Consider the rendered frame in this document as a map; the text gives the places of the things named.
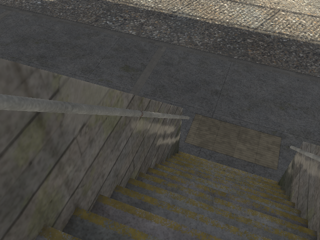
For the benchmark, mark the stairs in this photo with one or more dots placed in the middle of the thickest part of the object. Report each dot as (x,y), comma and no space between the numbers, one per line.
(187,197)

